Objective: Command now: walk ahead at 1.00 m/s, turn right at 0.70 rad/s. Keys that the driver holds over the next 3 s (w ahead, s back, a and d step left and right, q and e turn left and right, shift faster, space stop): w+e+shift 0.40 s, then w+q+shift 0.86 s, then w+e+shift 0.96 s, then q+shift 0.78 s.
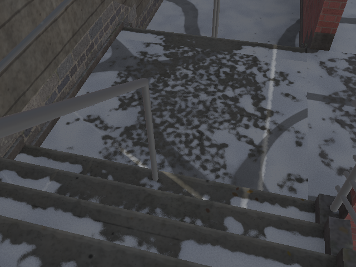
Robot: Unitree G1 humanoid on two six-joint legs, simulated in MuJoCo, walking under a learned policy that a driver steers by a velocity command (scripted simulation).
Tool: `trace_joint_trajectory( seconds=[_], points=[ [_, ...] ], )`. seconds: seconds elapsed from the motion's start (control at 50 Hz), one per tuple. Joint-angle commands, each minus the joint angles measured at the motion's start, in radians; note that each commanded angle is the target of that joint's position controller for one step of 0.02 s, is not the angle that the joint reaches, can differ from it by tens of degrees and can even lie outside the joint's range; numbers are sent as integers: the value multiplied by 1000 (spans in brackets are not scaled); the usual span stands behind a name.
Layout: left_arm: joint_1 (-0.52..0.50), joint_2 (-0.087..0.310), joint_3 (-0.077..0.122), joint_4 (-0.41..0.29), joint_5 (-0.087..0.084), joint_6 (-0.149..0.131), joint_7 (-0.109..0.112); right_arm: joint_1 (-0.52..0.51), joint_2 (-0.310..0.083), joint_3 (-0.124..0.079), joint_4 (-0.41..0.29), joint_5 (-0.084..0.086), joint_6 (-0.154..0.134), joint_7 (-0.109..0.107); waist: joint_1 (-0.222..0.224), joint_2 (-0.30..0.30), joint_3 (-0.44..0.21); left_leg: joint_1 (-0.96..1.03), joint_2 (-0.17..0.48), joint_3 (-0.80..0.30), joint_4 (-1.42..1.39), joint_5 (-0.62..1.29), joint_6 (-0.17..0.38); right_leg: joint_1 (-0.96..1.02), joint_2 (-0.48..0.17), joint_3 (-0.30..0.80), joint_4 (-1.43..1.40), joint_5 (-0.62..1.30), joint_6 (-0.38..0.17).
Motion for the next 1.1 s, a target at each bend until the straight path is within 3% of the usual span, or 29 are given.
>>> trace_joint_trajectory(
  seconds=[0.02, 0.12, 0.22, 0.24, 0.26, 0.3, 0.34, 0.36, 0.4, 0.44, 0.5, 0.56, 0.58, 0.6, 0.62, 0.68, 0.7, 0.74, 0.8, 0.88, 0.9, 0.92, 0.94, 0.96, 0.98, 1.02, 1.04, 1.06, 1.1],
  points=[
    [-100, 38, 17, -116, 16, 28, -24, 61, -86, -7, -13, -1, -20, -20, -16, 73, 149, -185, 376, -301, -209, 458, 136, -142, -41, 7, -301, 273, 62],
    [-174, 8, -4, -170, -23, -3, -89, -46, -79, -8, 2, 40, -79, -44, 45, 97, 84, -430, 218, 4, -73, -88, -8, 284, 21, -130, -716, 1080, 2],
    [218, 189, 52, -67, -9, 36, -38, 11, -171, -30, 22, -7, -13, -61, 172, 57, 19, -109, 211, 131, 789, 891, -33, 543, 115, -254, -949, 431, -145],
    [342, 234, 76, -38, 0, 34, -35, -65, -148, -38, 35, -17, 13, -83, 301, -102, 86, -254, 103, 98, 1349, 390, -31, 660, 43, -126, -1140, 458, -227],
    [269, 251, 54, -10, -21, 20, -34, -100, -44, -5, -80, -33, 5, -75, 167, -357, 206, -758, -11, 14, 1441, -306, -31, 785, -10, 19, -795, 1029, -188],
    [174, 206, 31, -43, -55, 0, -28, 27, -100, -6, -102, -68, -4, -56, -10, -3, 59, -785, 117, -160, 1058, -166, -32, 727, -90, 346, -834, 756, -219],
    [43, 246, 27, -107, -38, -25, -23, -15, -88, 0, -127, -68, -9, -54, -81, -53, 0, -787, 108, -234, 761, -40, -90, 489, -207, 663, -923, 412, -347],
    [-52, 189, 6, -146, -15, -36, -15, -164, -129, -3, -163, -47, 3, -54, -92, 55, 78, -580, 89, -230, 519, 103, -142, 172, -139, 629, -994, 245, -346],
    [-71, 226, 14, -129, 8, -38, 2, -53, -110, 6, -108, -22, 23, -60, -134, -30, 47, -322, 37, -129, 484, 308, -161, 6, -66, 478, -905, 540, -288],
    [-52, 125, -2, -109, -41, -61, 1, -103, -134, -6, -125, -25, -4, -33, -99, 25, 31, -192, 52, -136, -1, 906, -100, 3, 98, 264, -741, 170, -163],
    [-77, 112, -4, -130, -39, -64, -36, -21, -57, 6, -116, 14, 18, -3, -70, -143, 22, 222, -57, 27, -32, 960, -29, -123, 138, 124, -644, 216, -73],
    [-202, 151, 16, -143, 12, -58, -57, 500, -138, -45, 34, 13, 49, -35, -329, -33, -17, 496, -90, 88, -203, 570, 67, -57, 129, -44, -3, 803, -32],
    [-366, 112, 15, -164, -1, -49, -36, 736, -144, -63, 107, 2, 44, -24, -523, 143, 50, 635, 77, -93, -414, 728, 217, -284, 269, -86, 731, 287, -23],
    [-407, -57, -35, -235, 11, -46, -15, 576, -81, -22, 97, 42, 45, 3, -350, 222, 164, 463, 150, -230, -270, 1095, 133, -454, 351, -62, 883, -371, -86],
    [-196, -110, -62, -311, -25, -58, -17, 491, -35, 19, 79, 15, 30, 9, -88, 189, 72, 571, 248, -459, -83, 1318, 172, -608, 254, 45, 640, -301, -100],
    [-271, 38, -47, -282, 74, -37, -11, 272, -124, 0, 11, 1, -11, -5, -4, 50, 113, 189, 303, -830, -271, 129, 312, -654, 18, 89, 150, -116, 18],
    [-430, 100, -46, -333, 33, -28, -23, 154, -73, 18, -38, -8, -24, -47, 18, -77, 216, -196, 204, -782, -425, 33, 283, -394, -9, 60, -319, 164, 128],
    [-377, 68, -45, -248, 19, -7, -33, 226, -173, -7, -14, -12, -13, -60, -23, 22, 140, -420, 171, -685, -316, 350, 296, 41, 26, -43, -306, 417, 163],
    [-430, 60, -52, -278, 6, -54, -59, 209, -97, 17, -30, 64, -34, -60, -53, -97, 85, -376, -46, -520, -73, 117, 199, 193, 56, -50, -805, 1002, 111],
    [-490, 1, -60, -332, -55, -45, -44, 397, -50, 16, 24, -5, 31, -34, -236, 124, 98, -91, -59, -495, 109, 326, 179, 299, 131, -120, -1059, 679, 121],
    [-317, -3, -48, -280, -21, -51, -37, 348, -35, 21, 40, -15, 53, -41, -145, 149, 53, -158, -59, -464, 330, 454, 168, 484, 131, -101, -913, 765, 101],
    [-45, 41, -28, -216, -11, -55, -24, 244, -70, 21, 16, -9, 52, -42, 37, 145, -26, -184, -73, -422, 630, 646, 165, 662, 73, -60, -1055, 792, 78],
    [-6, 112, -8, -214, -6, -59, -21, 272, -148, -13, 10, 15, 51, -51, 57, -5, -2, -238, -115, -384, 835, 524, 149, 734, -23, 39, -1349, 665, 59],
    [40, 137, 6, -180, 10, -56, -31, 280, -115, -25, 4, 40, 60, -54, 30, -123, -22, -544, -176, -287, 1207, -274, 138, 1019, -184, 88, -1116, 1043, 7],
    [59, 136, -8, -186, 12, -57, -54, 372, -56, -2, -58, 76, 60, -76, -55, -168, -198, -753, -73, -257, 1236, -354, 124, 1274, -383, 176, -747, 1477, 13],
    [87, 103, 5, -174, -15, -65, -60, 263, -64, -12, -41, 6, 67, -77, -12, -40, -149, -827, 34, -201, 1105, -149, 121, 1038, -357, 172, -856, 938, -52],
    [40, 126, 15, -176, -7, -78, -51, 182, -89, -23, -100, -16, 70, -62, -33, -142, -120, -807, 94, -211, 963, -14, 108, 843, -374, 279, -920, 469, -120],
    [7, 53, -2, -162, -11, -97, -48, 48, -91, -36, -104, -37, 89, -57, -36, -91, 41, -828, 116, -256, 900, 106, 91, 644, -351, 245, -919, 557, -94],
    [-27, 22, -19, -135, -19, -100, -26, -35, -53, -30, -138, 1, 98, -26, -84, -36, 160, -495, 105, -217, 399, 395, 38, 210, -238, 17, -985, 470, 9]
  ],
)
Next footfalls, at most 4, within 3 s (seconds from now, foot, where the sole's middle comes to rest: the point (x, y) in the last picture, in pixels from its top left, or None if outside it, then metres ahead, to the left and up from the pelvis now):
0.24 right None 0.25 -0.08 -0.92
0.58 left None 0.56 -0.03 -1.09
0.94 right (260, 258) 0.80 -0.32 -1.27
1.32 left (226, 220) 1.10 -0.17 -1.44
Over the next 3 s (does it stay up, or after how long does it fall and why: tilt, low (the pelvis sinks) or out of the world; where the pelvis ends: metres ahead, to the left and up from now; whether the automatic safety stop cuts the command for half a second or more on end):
stays up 2.12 -0.35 -1.02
